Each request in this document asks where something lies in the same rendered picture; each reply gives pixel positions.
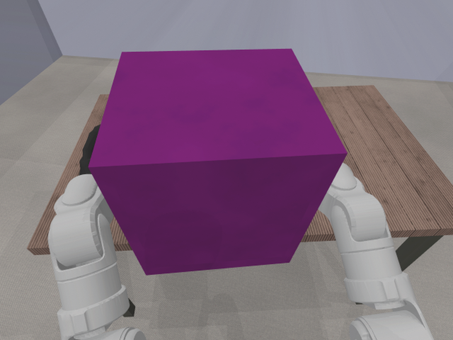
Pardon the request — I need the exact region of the robot left forearm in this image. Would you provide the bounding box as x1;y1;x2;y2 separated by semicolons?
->
48;174;130;340

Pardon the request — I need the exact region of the table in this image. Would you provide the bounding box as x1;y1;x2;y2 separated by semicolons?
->
27;85;453;317

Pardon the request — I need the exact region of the carton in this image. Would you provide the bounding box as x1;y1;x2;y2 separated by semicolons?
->
88;49;347;276

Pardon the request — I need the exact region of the robot right forearm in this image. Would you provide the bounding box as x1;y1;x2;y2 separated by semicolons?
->
318;163;434;340

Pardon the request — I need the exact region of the right robot upper arm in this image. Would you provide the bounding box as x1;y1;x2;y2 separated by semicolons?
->
349;310;432;340

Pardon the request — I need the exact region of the left robot hand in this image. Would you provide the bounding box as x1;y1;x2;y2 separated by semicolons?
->
79;124;101;176

